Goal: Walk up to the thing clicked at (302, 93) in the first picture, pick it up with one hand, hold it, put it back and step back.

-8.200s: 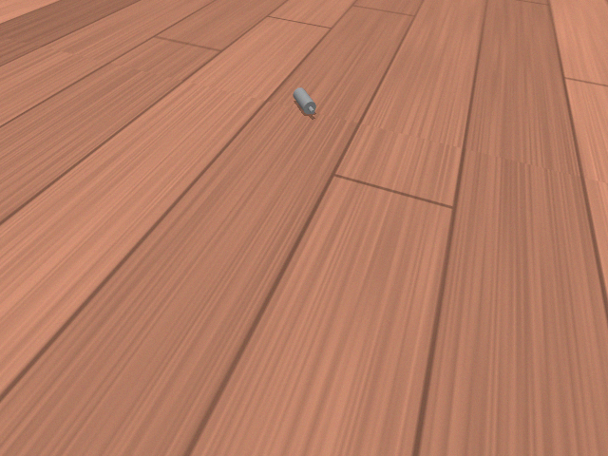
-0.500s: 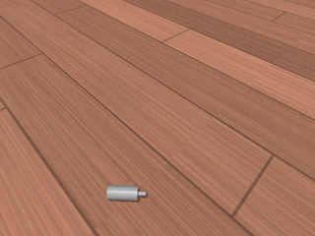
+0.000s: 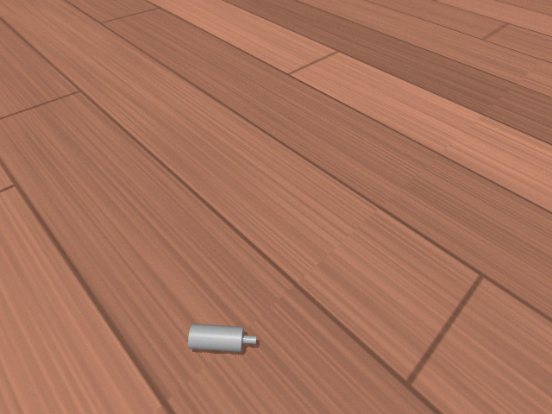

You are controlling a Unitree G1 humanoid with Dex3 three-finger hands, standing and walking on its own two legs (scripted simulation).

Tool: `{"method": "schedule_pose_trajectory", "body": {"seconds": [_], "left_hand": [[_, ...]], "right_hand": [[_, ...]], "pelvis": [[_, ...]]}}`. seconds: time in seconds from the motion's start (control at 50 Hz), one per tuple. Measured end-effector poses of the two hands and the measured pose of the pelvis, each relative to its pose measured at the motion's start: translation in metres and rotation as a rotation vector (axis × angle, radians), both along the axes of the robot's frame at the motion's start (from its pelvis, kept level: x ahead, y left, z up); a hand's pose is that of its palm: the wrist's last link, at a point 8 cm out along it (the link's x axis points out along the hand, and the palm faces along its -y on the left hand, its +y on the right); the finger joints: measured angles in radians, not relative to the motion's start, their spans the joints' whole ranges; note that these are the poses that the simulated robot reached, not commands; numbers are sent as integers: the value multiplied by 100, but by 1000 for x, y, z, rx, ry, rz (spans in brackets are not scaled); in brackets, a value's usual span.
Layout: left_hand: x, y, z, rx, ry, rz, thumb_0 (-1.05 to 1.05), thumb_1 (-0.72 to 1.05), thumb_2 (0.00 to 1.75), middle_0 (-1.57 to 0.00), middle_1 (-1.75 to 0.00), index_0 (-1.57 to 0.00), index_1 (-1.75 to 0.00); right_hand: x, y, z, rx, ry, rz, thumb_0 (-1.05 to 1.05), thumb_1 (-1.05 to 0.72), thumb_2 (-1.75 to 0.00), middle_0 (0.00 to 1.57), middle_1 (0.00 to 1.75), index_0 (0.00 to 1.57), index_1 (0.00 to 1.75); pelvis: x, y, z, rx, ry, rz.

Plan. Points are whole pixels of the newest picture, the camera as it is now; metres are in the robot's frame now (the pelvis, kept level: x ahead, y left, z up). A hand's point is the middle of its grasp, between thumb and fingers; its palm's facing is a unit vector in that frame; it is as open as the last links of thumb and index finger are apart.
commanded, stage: walk up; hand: left
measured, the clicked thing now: (223, 338) +0.50 +0.16 -0.74
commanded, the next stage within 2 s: none
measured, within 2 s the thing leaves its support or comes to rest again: neither
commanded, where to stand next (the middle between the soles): +0.09 -0.03 m, yaw -2 degrees
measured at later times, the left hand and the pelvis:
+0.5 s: hand out of the picture +0.11 +0.34 -0.20, palm faces -0.06 -0.93 -0.36, open 7.4 cm; pelvis +0.05 +0.05 -0.03, yaw -1 degrees
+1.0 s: hand out of the picture +0.10 +0.25 -0.16, palm faces -0.07 -0.90 -0.42, open 7.4 cm; pelvis -0.01 -0.02 -0.04, yaw -2 degrees
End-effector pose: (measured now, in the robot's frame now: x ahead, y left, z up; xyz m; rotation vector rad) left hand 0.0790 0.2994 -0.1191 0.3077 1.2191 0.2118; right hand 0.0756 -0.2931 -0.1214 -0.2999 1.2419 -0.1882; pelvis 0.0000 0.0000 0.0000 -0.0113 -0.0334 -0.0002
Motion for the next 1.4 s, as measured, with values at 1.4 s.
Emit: {"method": "schedule_pose_trajectory", "body": {"seconds": [1.4], "left_hand": [[-5,86,-5,75,-65,-7,1,90,89,-20,-30,-20,-30]], "right_hand": [[-46,-6,34,-196,-33,26,1,-90,-90,21,30,21,30]], "pelvis": [[15,27,-18,17,-51,14]]}}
